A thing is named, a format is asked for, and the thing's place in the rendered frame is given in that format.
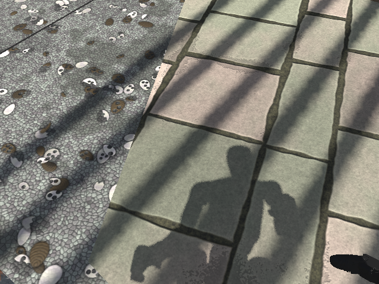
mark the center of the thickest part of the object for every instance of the robot right hand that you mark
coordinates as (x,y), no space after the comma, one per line
(366,266)

